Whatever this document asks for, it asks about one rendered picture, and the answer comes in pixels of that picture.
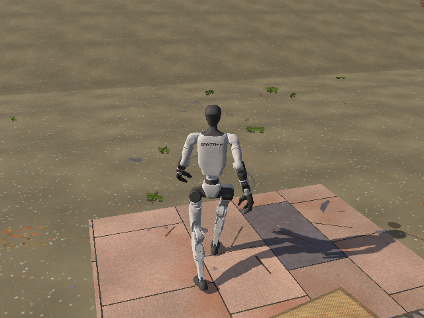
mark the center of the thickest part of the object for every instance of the robot right hand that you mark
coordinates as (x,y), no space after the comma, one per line
(249,203)

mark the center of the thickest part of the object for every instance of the left robot thigh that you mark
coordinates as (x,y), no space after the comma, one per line
(195,200)

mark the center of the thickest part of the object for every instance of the left robot upper arm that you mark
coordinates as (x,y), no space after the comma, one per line
(188,147)

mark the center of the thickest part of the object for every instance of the robot right shin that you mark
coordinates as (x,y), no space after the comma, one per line
(219,224)

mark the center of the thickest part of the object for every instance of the right robot upper arm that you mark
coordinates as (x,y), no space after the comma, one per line
(236,151)

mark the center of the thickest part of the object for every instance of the robot left hand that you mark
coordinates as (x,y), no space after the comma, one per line
(182,179)

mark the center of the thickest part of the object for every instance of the robot right forearm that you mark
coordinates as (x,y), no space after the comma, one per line
(242,175)

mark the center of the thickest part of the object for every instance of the robot left forearm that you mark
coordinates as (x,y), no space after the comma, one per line
(180,169)

